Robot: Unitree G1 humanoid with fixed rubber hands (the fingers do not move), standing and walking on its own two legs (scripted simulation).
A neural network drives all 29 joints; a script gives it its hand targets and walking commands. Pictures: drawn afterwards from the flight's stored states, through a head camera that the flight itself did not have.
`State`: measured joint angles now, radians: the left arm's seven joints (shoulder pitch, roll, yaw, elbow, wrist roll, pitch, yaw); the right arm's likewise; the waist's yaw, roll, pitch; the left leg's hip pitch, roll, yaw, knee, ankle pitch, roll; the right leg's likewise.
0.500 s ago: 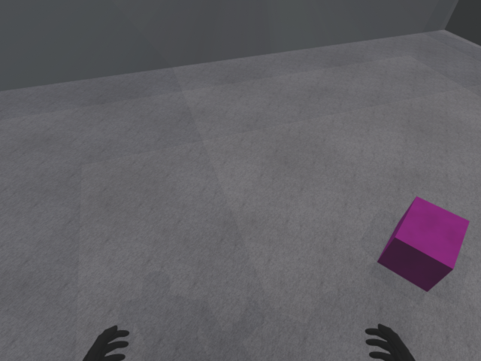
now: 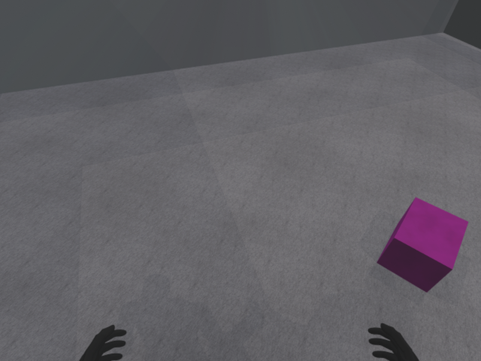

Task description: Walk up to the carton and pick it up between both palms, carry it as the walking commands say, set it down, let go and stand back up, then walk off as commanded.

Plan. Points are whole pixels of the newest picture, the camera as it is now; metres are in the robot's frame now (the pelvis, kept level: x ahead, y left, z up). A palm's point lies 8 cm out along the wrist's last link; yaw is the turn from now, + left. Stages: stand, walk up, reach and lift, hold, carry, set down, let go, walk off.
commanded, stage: stand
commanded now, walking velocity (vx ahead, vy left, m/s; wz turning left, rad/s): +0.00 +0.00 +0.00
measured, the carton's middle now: (421, 242) +0.76 -0.82 -0.65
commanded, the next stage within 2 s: walk up in 0.04 s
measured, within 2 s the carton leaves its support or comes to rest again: neither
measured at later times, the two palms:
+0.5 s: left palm (96, 358) +0.18 +0.24 -0.06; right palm out of the picture +0.10 -0.38 -0.05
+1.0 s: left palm (216, 290) +0.30 +0.05 -0.07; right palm out of the picture +0.05 -0.53 -0.04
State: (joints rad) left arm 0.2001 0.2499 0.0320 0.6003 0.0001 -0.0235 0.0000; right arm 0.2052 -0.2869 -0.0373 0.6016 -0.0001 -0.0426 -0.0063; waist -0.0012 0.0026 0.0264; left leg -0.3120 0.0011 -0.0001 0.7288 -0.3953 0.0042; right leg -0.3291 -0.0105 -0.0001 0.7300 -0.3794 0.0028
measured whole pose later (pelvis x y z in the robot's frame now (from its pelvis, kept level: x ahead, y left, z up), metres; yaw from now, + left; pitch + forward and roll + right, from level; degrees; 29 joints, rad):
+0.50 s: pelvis +0.00 -0.04 +0.00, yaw -6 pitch -1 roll +1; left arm 0.20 0.37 0.11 0.60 0.00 0.01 -0.11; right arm 0.26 -0.42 -0.10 0.60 0.00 -0.10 -0.03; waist 0.00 0.00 0.03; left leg -0.29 0.11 0.07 0.70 -0.40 -0.04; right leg -0.49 -0.10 0.00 0.92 -0.43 -0.01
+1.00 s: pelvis +0.06 -0.18 +0.00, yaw -18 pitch +1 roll +0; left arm 0.22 0.39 0.11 0.60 0.00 0.01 -0.11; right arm 0.33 -0.45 -0.10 0.60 0.00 -0.12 -0.03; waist -0.03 -0.02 0.04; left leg -0.27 0.13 0.09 0.69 -0.42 -0.04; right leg -0.51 -0.06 0.01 0.91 -0.36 -0.04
